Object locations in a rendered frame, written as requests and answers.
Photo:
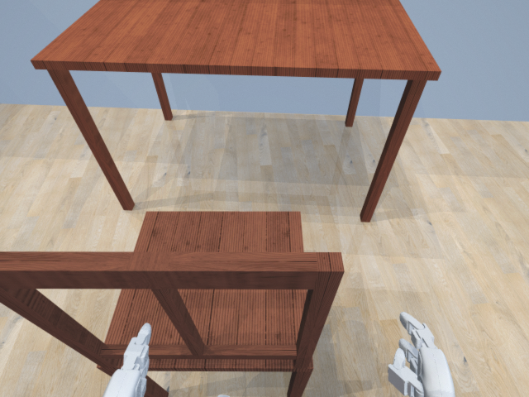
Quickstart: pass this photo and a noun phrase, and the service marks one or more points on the right robot hand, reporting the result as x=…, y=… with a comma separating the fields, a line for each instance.
x=430, y=374

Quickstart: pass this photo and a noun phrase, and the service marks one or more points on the table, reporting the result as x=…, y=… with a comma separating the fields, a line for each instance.
x=354, y=39

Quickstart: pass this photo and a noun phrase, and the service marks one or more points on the left robot hand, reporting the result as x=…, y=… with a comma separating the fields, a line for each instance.
x=130, y=381

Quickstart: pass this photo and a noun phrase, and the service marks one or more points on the chair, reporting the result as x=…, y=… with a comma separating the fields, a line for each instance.
x=222, y=291

